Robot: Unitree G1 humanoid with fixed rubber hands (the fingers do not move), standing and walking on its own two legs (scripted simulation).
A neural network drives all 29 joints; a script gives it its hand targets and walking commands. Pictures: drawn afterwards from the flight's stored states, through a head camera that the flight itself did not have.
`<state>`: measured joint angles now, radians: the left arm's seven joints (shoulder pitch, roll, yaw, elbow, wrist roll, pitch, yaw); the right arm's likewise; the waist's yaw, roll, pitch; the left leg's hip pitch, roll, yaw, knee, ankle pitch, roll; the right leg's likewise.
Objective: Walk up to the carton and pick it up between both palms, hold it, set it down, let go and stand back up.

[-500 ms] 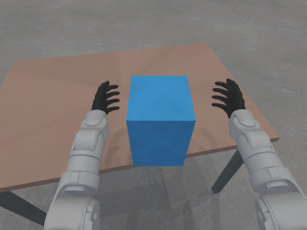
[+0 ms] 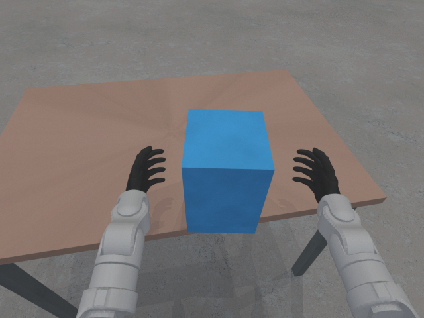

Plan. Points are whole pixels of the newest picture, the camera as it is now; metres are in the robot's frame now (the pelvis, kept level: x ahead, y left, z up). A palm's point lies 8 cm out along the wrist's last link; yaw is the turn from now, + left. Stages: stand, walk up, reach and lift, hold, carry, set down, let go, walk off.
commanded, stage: set down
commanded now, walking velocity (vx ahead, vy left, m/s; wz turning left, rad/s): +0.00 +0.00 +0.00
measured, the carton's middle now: (223, 174) +0.42 +0.01 +0.02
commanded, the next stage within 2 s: let go in 1.76 s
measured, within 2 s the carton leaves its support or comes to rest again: neither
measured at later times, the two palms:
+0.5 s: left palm (138, 236) +0.26 +0.17 +0.01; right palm (326, 244) +0.26 -0.19 +0.01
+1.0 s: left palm (115, 270) +0.22 +0.21 -0.04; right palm (332, 289) +0.20 -0.20 -0.04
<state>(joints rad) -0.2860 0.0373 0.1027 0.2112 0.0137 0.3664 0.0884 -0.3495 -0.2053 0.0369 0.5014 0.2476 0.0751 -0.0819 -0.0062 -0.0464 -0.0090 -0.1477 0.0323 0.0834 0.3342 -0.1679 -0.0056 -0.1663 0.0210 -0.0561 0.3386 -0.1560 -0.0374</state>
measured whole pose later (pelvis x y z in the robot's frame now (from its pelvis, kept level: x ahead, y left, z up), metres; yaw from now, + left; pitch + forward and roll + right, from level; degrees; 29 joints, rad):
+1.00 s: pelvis +0.03 +0.01 +0.00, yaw -2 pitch -2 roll +0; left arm 0.23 0.16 -0.03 0.35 -0.02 0.00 0.07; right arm 0.26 -0.19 0.04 0.50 0.14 -0.20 0.03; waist 0.02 -0.03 0.02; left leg -0.06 0.03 0.11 0.33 -0.23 0.00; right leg -0.08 0.03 -0.02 0.31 -0.19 -0.03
